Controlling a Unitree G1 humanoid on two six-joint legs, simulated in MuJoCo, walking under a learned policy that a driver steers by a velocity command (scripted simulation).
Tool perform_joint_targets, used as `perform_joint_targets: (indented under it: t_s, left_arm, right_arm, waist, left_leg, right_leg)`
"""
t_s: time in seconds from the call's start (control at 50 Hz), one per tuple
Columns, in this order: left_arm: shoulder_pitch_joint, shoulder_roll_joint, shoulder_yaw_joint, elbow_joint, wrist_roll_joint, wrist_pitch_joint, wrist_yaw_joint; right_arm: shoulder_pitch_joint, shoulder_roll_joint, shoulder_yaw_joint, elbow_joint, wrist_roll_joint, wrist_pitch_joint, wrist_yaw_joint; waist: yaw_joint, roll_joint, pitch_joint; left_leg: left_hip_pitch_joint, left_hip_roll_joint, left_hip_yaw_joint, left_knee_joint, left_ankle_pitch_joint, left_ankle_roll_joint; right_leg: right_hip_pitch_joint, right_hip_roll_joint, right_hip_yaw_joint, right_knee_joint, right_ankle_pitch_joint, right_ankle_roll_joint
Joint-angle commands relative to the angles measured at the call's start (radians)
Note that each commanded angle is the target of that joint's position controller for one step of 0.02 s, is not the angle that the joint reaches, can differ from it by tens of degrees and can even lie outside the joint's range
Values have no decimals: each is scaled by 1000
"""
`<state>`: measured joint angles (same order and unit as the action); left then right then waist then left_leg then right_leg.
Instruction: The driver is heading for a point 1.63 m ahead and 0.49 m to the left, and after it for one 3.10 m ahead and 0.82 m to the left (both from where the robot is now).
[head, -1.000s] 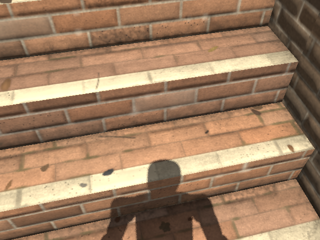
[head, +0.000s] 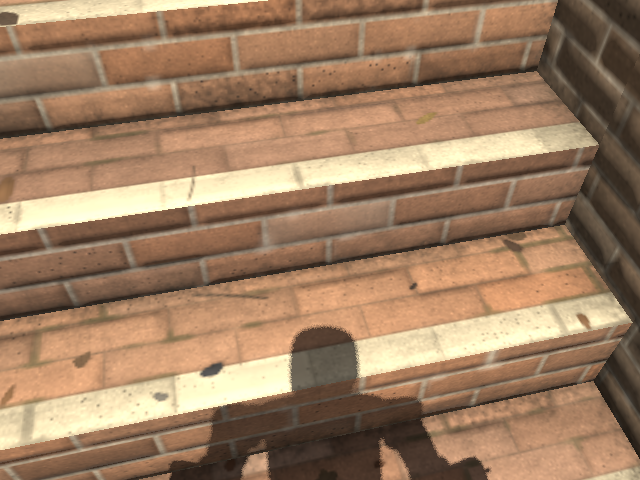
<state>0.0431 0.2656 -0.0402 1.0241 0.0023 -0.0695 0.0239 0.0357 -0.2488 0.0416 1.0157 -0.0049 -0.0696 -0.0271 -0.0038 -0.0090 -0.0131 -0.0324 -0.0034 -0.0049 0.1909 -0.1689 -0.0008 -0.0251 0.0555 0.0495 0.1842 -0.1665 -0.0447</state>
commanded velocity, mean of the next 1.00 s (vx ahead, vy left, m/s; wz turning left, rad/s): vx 0.38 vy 0.00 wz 0.00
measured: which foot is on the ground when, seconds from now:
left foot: down 0.00-1.00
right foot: down 0.00-1.00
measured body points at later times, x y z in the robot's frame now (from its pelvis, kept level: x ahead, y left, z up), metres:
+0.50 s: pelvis -0.01 +0.00 +0.00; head +0.00 +0.00 +0.45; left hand +0.14 +0.26 -0.12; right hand +0.14 -0.26 -0.12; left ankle -0.04 +0.12 -0.75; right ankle -0.05 -0.09 -0.75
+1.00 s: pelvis -0.01 +0.00 +0.00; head +0.00 +0.00 +0.45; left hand +0.08 +0.28 -0.14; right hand +0.08 -0.27 -0.14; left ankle -0.04 +0.12 -0.75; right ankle -0.05 -0.09 -0.75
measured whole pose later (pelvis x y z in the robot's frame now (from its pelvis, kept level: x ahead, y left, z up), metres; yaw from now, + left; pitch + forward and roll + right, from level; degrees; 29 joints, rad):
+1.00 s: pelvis -0.01 +0.00 +0.00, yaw +0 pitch +0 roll +0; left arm 0.11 0.30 -0.03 1.08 0.00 -0.04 0.03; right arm 0.11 -0.28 0.04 1.08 -0.01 -0.05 -0.03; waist 0.00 0.00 0.02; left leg -0.07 0.00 -0.01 0.26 -0.19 0.00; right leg -0.06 0.06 0.05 0.25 -0.18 -0.04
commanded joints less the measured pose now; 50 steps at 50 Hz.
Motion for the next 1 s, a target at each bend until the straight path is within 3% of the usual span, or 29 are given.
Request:
perform_joint_targets:
  t_s: [0.02,0.58,1.0]
  left_arm:
    - [-56,118,18,-49,0,-12,1]
    - [-73,140,7,-47,1,-15,-7]
    - [44,160,30,22,-3,19,6]
  right_arm:
    - [-59,-118,-19,-52,0,-12,-1]
    - [-63,-147,-7,-41,0,-15,4]
    - [54,-161,-28,32,-1,8,-4]
  waist:
    - [0,9,-85]
    - [0,9,-72]
    - [-1,11,-29]
  left_leg:
    - [24,138,-86,10,296,11]
    - [17,138,-91,-2,242,8]
    - [-21,128,-92,68,213,18]
  right_leg:
    - [36,-178,101,26,400,-2]
    - [18,-176,102,10,323,5]
    - [-23,-162,106,71,289,-11]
